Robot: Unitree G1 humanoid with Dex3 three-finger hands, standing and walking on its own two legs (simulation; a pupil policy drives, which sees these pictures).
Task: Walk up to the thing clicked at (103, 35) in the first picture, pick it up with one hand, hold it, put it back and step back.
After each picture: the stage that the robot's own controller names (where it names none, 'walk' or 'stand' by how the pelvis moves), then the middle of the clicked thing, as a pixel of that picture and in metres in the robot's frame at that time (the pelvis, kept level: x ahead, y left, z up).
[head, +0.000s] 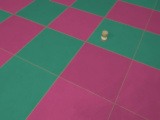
stand; (104, 36) +1.46 -0.30 -0.72
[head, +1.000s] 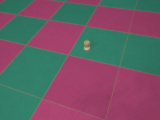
walk; (86, 46) +1.33 +0.02 -0.69
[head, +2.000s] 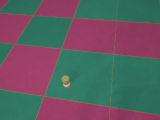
walk; (66, 81) +0.78 +0.20 -0.71
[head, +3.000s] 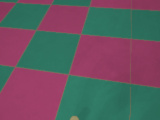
walk; out of the picture +0.41 +0.12 -0.72
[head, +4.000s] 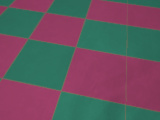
stand; out of the picture +0.27 +0.09 -0.71
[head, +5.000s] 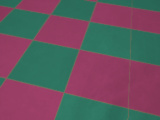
stand; out of the picture +0.27 +0.08 -0.72
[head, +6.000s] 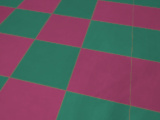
stand; out of the picture +0.29 +0.08 -0.73
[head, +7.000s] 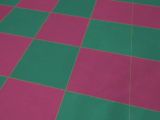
stand; out of the picture +0.28 +0.09 -0.73
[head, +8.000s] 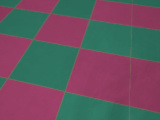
stand; out of the picture +0.27 +0.08 -0.73
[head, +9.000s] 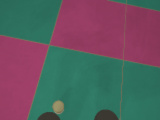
go down; (58, 107) +0.31 +0.09 -0.55
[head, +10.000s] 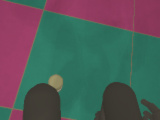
go down; (55, 84) +0.37 +0.10 -0.33
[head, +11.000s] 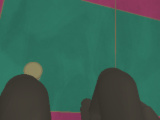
close in; (33, 73) +0.37 +0.12 -0.25
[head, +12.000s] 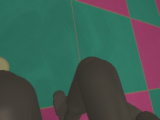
close; out of the picture +0.38 +0.14 -0.22
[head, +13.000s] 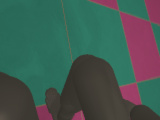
close; out of the picture +0.36 +0.15 -0.22
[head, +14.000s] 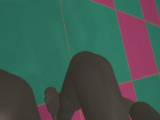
lift; out of the picture +0.36 +0.14 -0.22
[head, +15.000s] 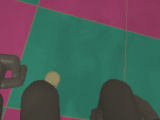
lift; (51, 81) +0.37 +0.11 -0.32
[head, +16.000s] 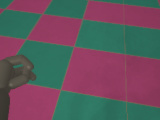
hold; out of the picture +0.31 +0.06 -0.66
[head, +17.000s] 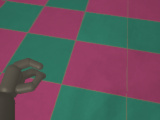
hold; out of the picture +0.30 +0.09 -0.68
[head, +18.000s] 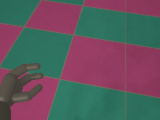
stand; out of the picture +0.31 +0.08 -0.67
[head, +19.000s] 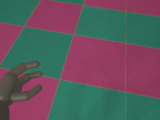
stand; out of the picture +0.30 +0.08 -0.67
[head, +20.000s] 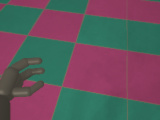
stand; out of the picture +0.29 +0.08 -0.68
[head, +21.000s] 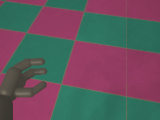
stand; out of the picture +0.30 +0.08 -0.68
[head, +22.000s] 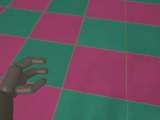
stand; out of the picture +0.30 +0.08 -0.69
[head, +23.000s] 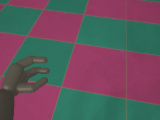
hold; out of the picture +0.29 +0.08 -0.69
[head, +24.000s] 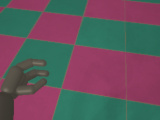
hold; out of the picture +0.29 +0.08 -0.69
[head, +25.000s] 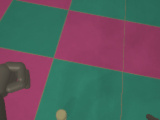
crouch; (61, 116) +0.32 +0.09 -0.60
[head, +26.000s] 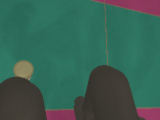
lower; (23, 72) +0.37 +0.13 -0.25
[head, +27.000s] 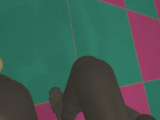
lower; out of the picture +0.38 +0.15 -0.23
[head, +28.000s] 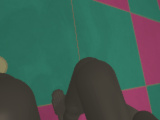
lower; out of the picture +0.37 +0.15 -0.23
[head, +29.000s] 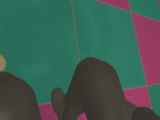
lower; out of the picture +0.38 +0.15 -0.23
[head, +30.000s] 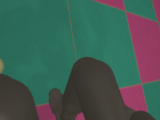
lower; out of the picture +0.37 +0.15 -0.23
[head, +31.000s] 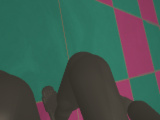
lower; out of the picture +0.37 +0.13 -0.22
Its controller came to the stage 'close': yes
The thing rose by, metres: 0.01
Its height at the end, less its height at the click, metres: +0.00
